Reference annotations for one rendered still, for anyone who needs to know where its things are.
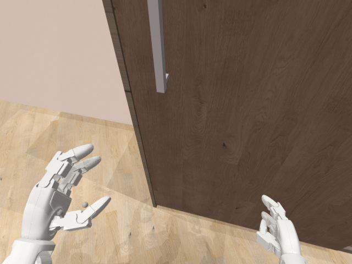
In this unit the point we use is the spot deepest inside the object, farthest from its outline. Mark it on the left robot forearm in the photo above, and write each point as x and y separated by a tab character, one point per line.
30	251

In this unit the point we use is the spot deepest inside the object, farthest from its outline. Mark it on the robot left hand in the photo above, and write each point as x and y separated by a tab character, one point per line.
48	196

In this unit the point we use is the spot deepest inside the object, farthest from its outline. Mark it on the right robot forearm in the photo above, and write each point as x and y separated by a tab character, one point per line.
292	258

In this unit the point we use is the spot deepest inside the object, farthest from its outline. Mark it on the robot right hand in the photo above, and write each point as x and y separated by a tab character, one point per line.
282	238

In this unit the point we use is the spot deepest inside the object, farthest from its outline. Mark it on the handle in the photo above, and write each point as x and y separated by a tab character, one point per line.
157	38

